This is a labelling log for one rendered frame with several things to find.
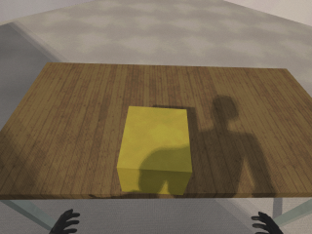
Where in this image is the left robot hand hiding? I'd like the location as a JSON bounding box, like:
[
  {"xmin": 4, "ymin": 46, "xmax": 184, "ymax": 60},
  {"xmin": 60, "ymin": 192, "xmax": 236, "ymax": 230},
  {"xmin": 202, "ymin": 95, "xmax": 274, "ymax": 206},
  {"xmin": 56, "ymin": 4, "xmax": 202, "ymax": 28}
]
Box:
[{"xmin": 49, "ymin": 209, "xmax": 80, "ymax": 234}]

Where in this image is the table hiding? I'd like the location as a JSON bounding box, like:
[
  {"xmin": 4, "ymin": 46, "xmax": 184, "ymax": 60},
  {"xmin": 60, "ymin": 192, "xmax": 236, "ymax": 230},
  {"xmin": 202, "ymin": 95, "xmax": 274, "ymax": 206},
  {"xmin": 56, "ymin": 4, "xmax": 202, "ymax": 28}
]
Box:
[{"xmin": 0, "ymin": 62, "xmax": 312, "ymax": 231}]

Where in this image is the right robot hand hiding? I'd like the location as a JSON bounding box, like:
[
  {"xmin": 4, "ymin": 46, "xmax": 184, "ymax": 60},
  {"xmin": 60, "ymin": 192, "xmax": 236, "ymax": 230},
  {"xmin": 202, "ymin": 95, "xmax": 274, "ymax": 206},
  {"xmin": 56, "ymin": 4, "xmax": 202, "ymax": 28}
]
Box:
[{"xmin": 251, "ymin": 212, "xmax": 284, "ymax": 234}]

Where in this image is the carton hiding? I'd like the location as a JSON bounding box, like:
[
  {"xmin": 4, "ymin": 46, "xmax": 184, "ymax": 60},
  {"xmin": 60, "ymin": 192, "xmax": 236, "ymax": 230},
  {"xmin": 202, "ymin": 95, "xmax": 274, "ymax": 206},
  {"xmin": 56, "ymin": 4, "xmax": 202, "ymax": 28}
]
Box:
[{"xmin": 116, "ymin": 105, "xmax": 193, "ymax": 195}]

